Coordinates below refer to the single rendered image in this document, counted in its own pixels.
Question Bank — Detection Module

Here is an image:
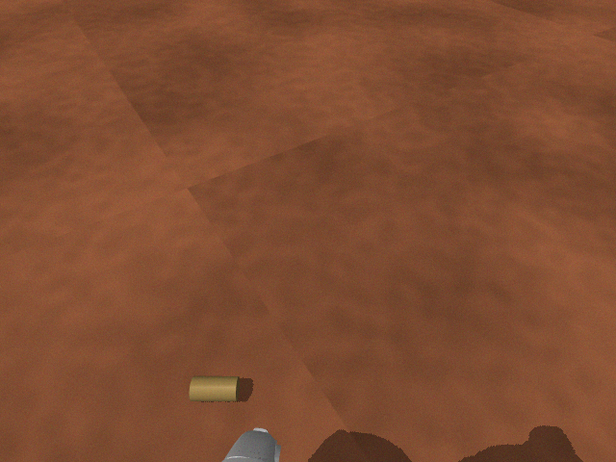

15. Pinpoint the can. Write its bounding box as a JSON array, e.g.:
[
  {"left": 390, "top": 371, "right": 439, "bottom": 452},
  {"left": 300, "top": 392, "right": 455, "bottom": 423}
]
[{"left": 190, "top": 376, "right": 240, "bottom": 401}]

